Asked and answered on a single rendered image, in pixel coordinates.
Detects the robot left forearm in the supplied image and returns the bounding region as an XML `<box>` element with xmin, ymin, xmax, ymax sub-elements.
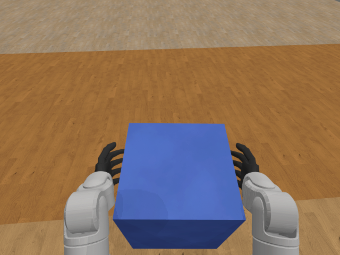
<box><xmin>64</xmin><ymin>171</ymin><xmax>115</xmax><ymax>255</ymax></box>

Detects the left robot hand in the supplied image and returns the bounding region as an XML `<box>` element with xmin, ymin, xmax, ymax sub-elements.
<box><xmin>95</xmin><ymin>142</ymin><xmax>124</xmax><ymax>185</ymax></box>

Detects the carton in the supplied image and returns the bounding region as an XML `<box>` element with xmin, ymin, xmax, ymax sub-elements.
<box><xmin>113</xmin><ymin>123</ymin><xmax>246</xmax><ymax>249</ymax></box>

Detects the right robot hand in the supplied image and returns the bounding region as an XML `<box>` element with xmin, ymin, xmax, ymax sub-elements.
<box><xmin>231</xmin><ymin>143</ymin><xmax>259</xmax><ymax>189</ymax></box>

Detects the robot right forearm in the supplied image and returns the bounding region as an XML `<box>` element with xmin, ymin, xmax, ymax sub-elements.
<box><xmin>242</xmin><ymin>172</ymin><xmax>300</xmax><ymax>255</ymax></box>

